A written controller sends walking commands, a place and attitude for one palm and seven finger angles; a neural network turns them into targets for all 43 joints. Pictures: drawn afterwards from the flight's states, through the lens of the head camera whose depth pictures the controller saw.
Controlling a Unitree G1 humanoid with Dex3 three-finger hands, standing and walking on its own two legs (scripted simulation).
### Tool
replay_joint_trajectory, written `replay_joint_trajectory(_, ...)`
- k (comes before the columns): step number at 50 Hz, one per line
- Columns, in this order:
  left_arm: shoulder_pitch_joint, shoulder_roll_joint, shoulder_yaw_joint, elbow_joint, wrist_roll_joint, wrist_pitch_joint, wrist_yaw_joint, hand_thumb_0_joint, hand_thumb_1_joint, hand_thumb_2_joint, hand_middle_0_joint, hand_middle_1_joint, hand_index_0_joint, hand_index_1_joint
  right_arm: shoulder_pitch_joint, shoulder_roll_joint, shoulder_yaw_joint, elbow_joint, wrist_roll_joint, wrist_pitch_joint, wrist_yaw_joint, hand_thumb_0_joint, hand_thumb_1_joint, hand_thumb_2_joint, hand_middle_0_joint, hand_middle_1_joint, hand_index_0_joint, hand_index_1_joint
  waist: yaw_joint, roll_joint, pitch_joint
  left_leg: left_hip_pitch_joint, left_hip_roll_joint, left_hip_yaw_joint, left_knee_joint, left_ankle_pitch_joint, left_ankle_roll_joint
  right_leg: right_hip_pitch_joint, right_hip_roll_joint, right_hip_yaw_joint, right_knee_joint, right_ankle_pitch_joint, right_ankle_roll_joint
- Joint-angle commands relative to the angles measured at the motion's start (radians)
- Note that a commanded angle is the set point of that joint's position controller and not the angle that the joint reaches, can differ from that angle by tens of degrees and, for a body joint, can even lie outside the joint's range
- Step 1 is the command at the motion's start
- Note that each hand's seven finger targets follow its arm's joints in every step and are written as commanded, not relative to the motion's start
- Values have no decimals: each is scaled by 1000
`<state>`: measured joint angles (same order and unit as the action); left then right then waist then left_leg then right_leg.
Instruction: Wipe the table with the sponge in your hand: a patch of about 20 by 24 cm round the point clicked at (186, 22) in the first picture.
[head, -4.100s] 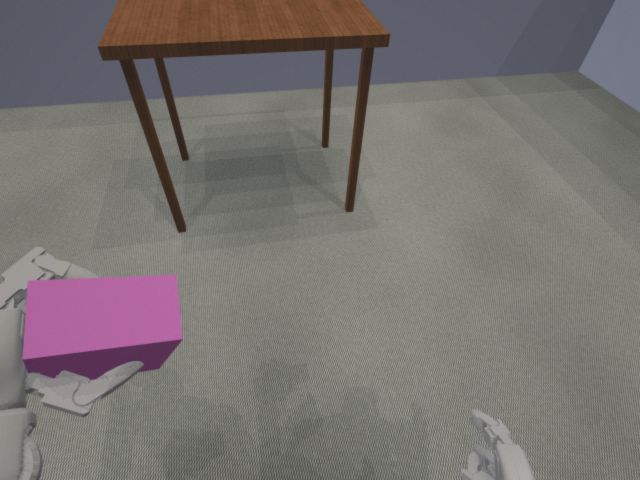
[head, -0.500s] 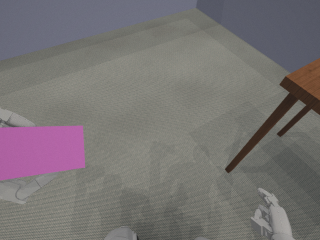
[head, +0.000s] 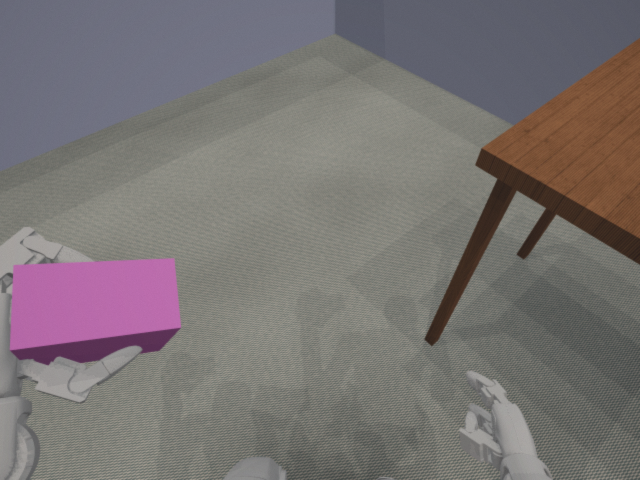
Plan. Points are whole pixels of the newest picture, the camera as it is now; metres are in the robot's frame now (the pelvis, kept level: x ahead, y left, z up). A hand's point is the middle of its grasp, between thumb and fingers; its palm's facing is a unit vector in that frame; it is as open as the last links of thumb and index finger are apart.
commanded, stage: turn to face it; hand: left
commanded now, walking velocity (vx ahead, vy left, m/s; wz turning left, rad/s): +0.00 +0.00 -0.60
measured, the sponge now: (122, 313) +0.24 +0.20 +0.15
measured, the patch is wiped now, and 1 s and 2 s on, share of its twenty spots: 0.00 0.00 0.00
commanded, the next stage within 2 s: take the last steps up to it in 1.94 s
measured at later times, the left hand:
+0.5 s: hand (195, 326) +0.22 +0.12 +0.17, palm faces +0.10 -0.86 -0.51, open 10.3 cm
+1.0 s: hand (246, 420) +0.15 +0.06 +0.18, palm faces -0.10 -0.90 -0.43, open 10.3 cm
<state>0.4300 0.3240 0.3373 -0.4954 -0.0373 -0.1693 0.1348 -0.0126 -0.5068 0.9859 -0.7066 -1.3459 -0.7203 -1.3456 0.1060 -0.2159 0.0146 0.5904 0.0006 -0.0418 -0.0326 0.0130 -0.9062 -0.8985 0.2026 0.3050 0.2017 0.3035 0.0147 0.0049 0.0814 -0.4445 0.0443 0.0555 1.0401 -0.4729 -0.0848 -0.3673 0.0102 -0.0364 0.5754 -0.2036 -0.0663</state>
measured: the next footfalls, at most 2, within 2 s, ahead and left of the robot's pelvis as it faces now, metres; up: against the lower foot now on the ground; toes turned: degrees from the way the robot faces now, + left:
left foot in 0.16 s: +0.03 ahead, +0.14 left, +0.00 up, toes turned -1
right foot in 0.46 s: -0.03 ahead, -0.15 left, +0.00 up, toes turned -25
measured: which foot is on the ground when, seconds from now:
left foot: up 0.00-0.14, down 0.16-0.48, up 0.50-0.86, down 0.88-1.00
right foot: down 0.00-0.18, up 0.20-0.44, down 0.46-0.88, up 0.90-1.00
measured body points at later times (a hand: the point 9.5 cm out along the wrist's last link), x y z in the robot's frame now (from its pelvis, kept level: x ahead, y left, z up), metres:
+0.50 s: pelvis -0.07 -0.03 -0.01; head -0.03 -0.06 +0.43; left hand +0.21 +0.17 +0.20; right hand +0.03 -0.25 -0.12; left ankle -0.01 +0.14 -0.73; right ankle -0.06 -0.13 -0.73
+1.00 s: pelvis -0.17 -0.02 +0.00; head -0.15 -0.03 +0.45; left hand +0.15 +0.11 +0.20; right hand -0.14 -0.32 -0.07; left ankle -0.08 +0.11 -0.73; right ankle -0.16 -0.12 -0.67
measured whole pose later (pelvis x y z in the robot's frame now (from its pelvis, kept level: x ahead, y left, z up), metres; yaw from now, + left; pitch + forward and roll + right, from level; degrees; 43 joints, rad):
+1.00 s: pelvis -0.17 -0.02 +0.00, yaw -35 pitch -1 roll +1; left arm 0.44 0.37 0.37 -0.50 -0.02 -0.19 0.13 -0.01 -0.51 0.99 -0.70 -1.35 -0.72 -1.35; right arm 0.19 -0.21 -0.02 0.51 0.02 0.01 -0.02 0.01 -0.91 -0.90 0.19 0.30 0.19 0.30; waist 0.04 -0.02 0.06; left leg -0.23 0.10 0.12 0.54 -0.28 -0.05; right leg -0.56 0.05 -0.01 1.03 -0.39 0.03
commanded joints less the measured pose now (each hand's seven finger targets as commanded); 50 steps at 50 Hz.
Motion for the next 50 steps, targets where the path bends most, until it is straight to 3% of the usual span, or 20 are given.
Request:
replay_joint_trajectory(1,70,257,221,-298,-18,-95,41,0,100,1300,-1200,-1600,-1200,-1600,-43,-64,-39,-186,0,-17,-5,0,-900,-900,200,300,200,300,26,-106,-288,18,5,-12,-217,12,10,251,-257,326,-185,335,-107)
replay_joint_trajectory(6,68,225,193,-257,-15,-85,34,0,100,1300,-1200,-1600,-1200,-1600,16,-91,-52,-197,13,6,-1,0,-900,-900,200,300,200,300,2,-72,-275,256,14,8,-585,153,36,106,-192,349,-171,98,-36)
replay_joint_trajectory(7,47,231,192,-256,-15,-89,31,0,100,1300,-1200,-1600,-1200,-1600,23,-107,-61,-200,13,7,-7,0,-900,-900,200,300,200,300,1,-32,-258,323,65,-10,-655,184,56,41,-144,327,-124,38,-3)
replay_joint_trajectory(9,23,238,202,-248,-6,-100,21,0,100,1300,-1200,-1600,-1200,-1600,3,-136,-73,-218,16,6,-16,0,-900,-900,200,300,200,300,19,268,-196,325,349,-231,-762,292,182,-145,16,149,202,-264,80)
replay_joint_trajectory(10,-26,252,195,-287,8,-105,21,0,100,1300,-1200,-1600,-1200,-1600,-16,-110,-65,-222,3,-6,-18,0,-900,-900,200,300,200,300,25,361,-159,247,439,-300,-784,350,238,-175,7,73,447,-319,102)
replay_joint_trajectory(12,-42,173,102,-256,22,-102,8,0,100,1300,-1200,-1600,-1200,-1600,27,-120,-77,-200,11,-17,-5,0,-900,-900,200,300,200,300,5,222,-101,261,394,-135,-697,577,225,-206,-38,61,497,-263,111)
replay_joint_trajectory(14,-80,150,53,-265,24,-85,6,0,100,1300,-1200,-1600,-1200,-1600,45,-134,-78,-196,20,-29,9,0,-900,-900,200,300,200,300,-1,235,-82,242,333,9,-670,632,165,-145,-36,-19,404,-217,124)
replay_joint_trajectory(22,-61,235,141,-249,13,-75,11,0,100,1300,-1200,-1600,-1200,-1600,70,-129,-68,-199,13,-64,29,0,-900,-900,200,300,200,300,0,236,-159,228,301,103,-444,569,84,193,-5,-120,-75,-30,115)
replay_joint_trajectory(23,-58,250,157,-255,16,-80,13,0,100,1300,-1200,-1600,-1200,-1600,76,-111,-66,-198,19,-61,34,0,-900,-900,200,300,200,300,-1,117,-195,178,250,133,-289,475,55,278,-80,-37,-143,145,78)
replay_joint_trajectory(24,-38,306,207,-244,15,-89,23,0,100,1300,-1200,-1600,-1200,-1600,59,-74,-53,-213,18,-56,31,0,-900,-900,200,300,200,300,8,-153,-207,-31,131,145,-80,68,11,404,-243,218,-142,588,-15)
replay_joint_trajectory(25,58,297,244,-167,-10,-69,28,0,100,1300,-1200,-1600,-1200,-1600,29,-82,-58,-226,24,-46,26,0,-900,-900,200,300,200,300,24,-296,-268,-131,53,29,83,-148,-9,364,-330,419,-155,690,-68)
replay_joint_trajectory(26,88,308,254,-220,-24,-60,29,0,100,1300,-1200,-1600,-1200,-1600,11,-74,-60,-217,22,-25,25,0,-900,-900,200,300,200,300,20,-254,-269,-139,70,-63,164,-110,-5,342,-346,438,-169,583,-78)
replay_joint_trajectory(29,142,273,269,-276,-31,-74,35,0,100,1300,-1200,-1600,-1200,-1600,-27,-43,-32,-184,10,27,27,0,-900,-900,200,300,200,300,1,-101,-280,-155,66,-74,202,8,-20,324,-274,315,-144,448,-89)
replay_joint_trajectory(38,60,233,176,-249,-24,-56,40,0,100,1300,-1200,-1600,-1200,-1600,-24,-102,-57,-199,8,53,4,0,-900,-900,200,300,200,300,27,-142,-227,110,-8,-17,-273,-26,20,74,-232,438,-328,-168,-94)
replay_joint_trajectory(41,7,225,149,-256,-15,-59,33,0,100,1300,-1200,-1600,-1200,-1600,6,-106,-55,-197,8,57,5,0,-900,-900,200,300,200,300,11,-103,-231,271,-16,8,-527,16,50,9,-174,417,-315,-191,-36)
replay_joint_trajectory(43,-56,226,136,-280,-12,-78,20,0,100,1300,-1200,-1600,-1200,-1600,27,-133,-67,-209,-1,49,-2,0,-900,-900,200,300,200,300,-5,25,-182,385,116,-94,-734,-30,123,-145,-64,345,-168,-274,41)
replay_joint_trajectory(44,-77,224,142,-288,-5,-90,12,0,100,1300,-1200,-1600,-1200,-1600,2,-152,-73,-222,-5,39,-4,0,-900,-900,200,300,200,300,4,230,-135,388,302,-250,-808,-17,197,-249,45,200,93,-248,84)
replay_joint_trajectory(45,-112,284,182,-326,12,-97,19,0,100,1300,-1200,-1600,-1200,-1600,-7,-108,-66,-216,1,23,-11,0,-900,-900,200,300,200,300,19,337,-149,275,452,-334,-851,3,267,-244,30,92,453,-264,106)
replay_joint_trajectory(47,-68,208,134,-247,21,-95,7,0,100,1300,-1200,-1600,-1200,-1600,-2,-104,-79,-219,11,8,1,0,-900,-900,200,300,200,300,9,244,-35,72,399,-166,-827,57,258,-194,-20,91,682,-237,114)
replay_joint_trajectory(50,-97,181,92,-245,14,-91,14,0,100,1300,-1200,-1600,-1200,-1600,29,-119,-73,-205,25,-18,13,0,-900,-900,200,300,200,300,12,251,-22,145,328,35,-728,273,168,-140,-50,-15,386,-240,129)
